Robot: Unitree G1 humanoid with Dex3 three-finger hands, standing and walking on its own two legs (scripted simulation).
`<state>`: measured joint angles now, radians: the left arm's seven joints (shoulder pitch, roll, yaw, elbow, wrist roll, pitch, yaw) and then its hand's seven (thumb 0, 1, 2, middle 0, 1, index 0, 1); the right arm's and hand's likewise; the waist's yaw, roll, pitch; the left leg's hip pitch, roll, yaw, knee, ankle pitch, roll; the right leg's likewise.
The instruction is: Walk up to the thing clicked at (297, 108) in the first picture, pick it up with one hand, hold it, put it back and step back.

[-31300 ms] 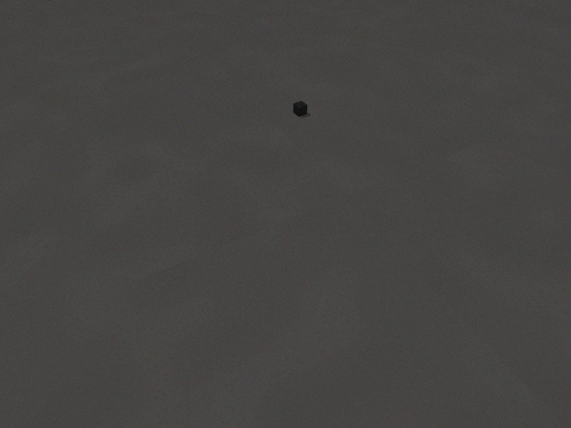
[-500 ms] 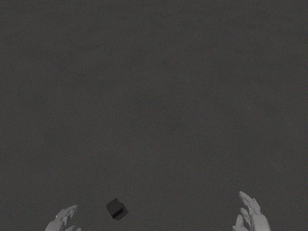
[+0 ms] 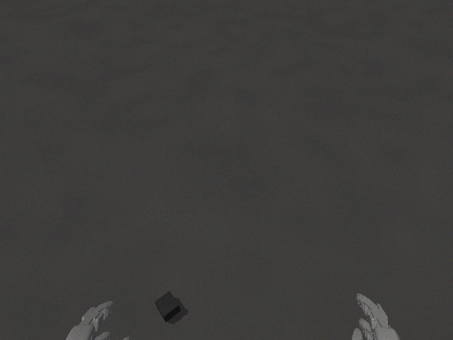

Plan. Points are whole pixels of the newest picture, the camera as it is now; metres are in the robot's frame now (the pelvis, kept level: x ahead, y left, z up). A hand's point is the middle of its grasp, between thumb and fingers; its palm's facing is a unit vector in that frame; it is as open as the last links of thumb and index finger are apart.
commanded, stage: home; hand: left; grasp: from above
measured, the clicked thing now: (167, 306) +0.44 +0.23 -0.68
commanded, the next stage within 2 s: stand in 1.18 s
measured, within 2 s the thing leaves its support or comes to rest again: neither
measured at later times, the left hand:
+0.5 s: hand out of the picture +0.17 +0.19 -0.05, palm faces +0.05 -0.98 -0.21, open 8.1 cm
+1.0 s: hand out of the picture +0.17 +0.19 -0.05, palm faces +0.05 -0.98 -0.21, open 7.4 cm
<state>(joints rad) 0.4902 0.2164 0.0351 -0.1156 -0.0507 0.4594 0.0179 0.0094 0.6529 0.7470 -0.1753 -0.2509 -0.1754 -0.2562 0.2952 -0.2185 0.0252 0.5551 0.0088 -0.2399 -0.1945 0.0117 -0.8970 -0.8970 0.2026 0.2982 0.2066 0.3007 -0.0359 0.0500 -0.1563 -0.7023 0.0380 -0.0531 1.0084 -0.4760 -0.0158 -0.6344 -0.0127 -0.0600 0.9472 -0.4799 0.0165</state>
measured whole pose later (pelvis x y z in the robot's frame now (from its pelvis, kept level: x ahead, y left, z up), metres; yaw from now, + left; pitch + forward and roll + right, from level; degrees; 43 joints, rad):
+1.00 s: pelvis +0.00 +0.01 +0.00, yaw +0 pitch +10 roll -3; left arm 0.50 0.22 0.03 -0.14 -0.05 0.46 0.02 0.01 0.90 0.89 -0.20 -0.29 -0.20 -0.30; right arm 0.29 -0.21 0.02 0.54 0.01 -0.23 -0.19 0.01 -0.90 -0.90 0.20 0.30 0.21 0.30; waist -0.03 0.05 -0.16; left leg -0.71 0.04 -0.05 1.02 -0.49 -0.01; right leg -0.64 -0.01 -0.06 0.95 -0.49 0.02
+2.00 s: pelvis +0.00 +0.01 +0.06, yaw +1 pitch -4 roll +0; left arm 0.18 0.29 0.03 1.09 0.03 0.01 0.03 0.01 0.91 0.90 -0.20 -0.30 -0.20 -0.30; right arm 0.14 -0.28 -0.03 1.09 -0.02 0.00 -0.02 0.00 -0.90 -0.90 0.20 0.30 0.21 0.30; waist 0.03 0.01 0.07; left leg -0.15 -0.01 -0.02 0.42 -0.21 0.00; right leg -0.10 -0.05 -0.04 0.40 -0.23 0.04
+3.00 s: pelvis +0.00 -0.01 +0.07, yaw +0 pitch -3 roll +0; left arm 0.10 0.31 0.03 1.16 0.02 0.00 0.01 0.00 0.91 0.90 -0.20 -0.30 -0.20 -0.30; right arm 0.10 -0.33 -0.01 1.15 -0.02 -0.01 -0.01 0.00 -0.90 -0.90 0.20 0.30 0.21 0.30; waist 0.01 0.02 0.06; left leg -0.12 0.01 -0.02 0.34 -0.17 -0.02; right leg -0.08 -0.03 -0.04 0.33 -0.20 0.02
